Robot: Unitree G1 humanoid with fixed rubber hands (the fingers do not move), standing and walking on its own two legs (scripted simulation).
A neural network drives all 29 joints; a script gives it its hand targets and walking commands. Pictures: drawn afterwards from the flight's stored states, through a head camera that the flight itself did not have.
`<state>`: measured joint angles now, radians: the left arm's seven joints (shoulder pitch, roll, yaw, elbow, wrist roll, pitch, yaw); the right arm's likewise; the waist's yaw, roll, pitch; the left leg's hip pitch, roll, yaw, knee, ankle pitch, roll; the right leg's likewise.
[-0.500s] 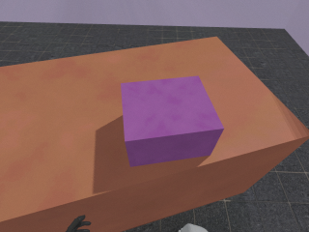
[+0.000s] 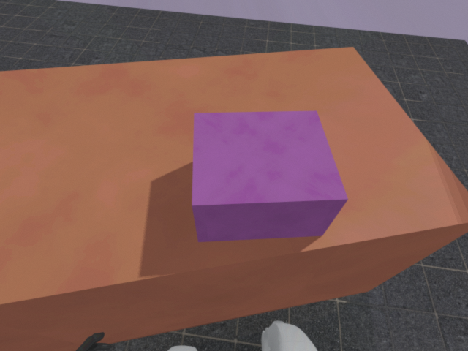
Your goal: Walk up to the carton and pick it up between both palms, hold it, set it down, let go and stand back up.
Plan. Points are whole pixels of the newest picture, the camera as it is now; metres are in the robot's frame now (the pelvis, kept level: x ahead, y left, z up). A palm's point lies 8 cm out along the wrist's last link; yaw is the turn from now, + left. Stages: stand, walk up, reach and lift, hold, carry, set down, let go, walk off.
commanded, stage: walk up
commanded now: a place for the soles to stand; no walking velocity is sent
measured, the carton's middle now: (258, 174) +0.45 -0.04 -0.02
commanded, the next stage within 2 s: none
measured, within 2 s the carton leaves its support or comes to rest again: neither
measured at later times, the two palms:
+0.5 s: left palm out of the picture -0.01 +0.18 -0.12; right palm out of the picture +0.04 -0.33 -0.13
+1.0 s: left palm out of the picture -0.09 +0.15 -0.12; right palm out of the picture -0.01 -0.35 -0.13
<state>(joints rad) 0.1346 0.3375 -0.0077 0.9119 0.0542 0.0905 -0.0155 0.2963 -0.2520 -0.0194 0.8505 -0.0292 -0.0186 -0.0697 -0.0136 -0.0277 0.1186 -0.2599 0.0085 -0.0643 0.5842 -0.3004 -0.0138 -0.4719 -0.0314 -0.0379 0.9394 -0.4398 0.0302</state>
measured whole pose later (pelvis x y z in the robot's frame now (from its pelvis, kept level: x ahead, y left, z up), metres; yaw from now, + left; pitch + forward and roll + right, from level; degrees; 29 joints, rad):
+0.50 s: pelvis -0.08 -0.09 -0.01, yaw +8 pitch -2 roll +1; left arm 0.16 0.26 -0.01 0.81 0.02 0.05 0.00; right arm 0.25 -0.24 -0.04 0.76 -0.02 0.02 -0.01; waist 0.01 -0.01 0.11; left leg -0.26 -0.06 0.00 0.65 -0.35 0.02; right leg -0.39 -0.10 -0.06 0.69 -0.27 0.03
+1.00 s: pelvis -0.07 -0.10 +0.01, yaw +6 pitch -1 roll +0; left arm 0.32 0.25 -0.04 0.96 0.01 -0.01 0.00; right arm 0.28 -0.25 0.03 0.98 0.00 -0.01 0.00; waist 0.02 0.02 0.02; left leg -0.19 -0.01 0.00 0.50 -0.29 0.01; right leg -0.30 -0.03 -0.04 0.47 -0.15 0.00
